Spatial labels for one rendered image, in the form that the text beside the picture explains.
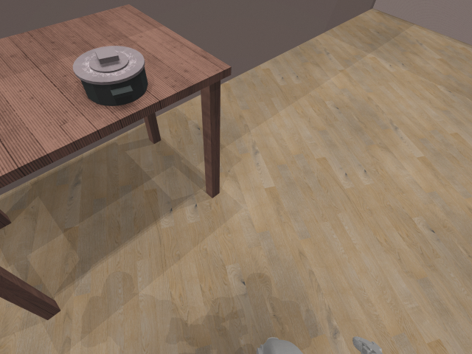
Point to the robot right thigh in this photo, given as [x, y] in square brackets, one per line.
[278, 347]

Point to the table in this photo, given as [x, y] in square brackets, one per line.
[45, 113]

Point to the pot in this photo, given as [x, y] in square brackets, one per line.
[119, 93]

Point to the knob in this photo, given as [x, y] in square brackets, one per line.
[107, 55]

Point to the robot right hand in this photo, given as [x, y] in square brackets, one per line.
[365, 346]

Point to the lid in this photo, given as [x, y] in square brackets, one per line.
[88, 68]

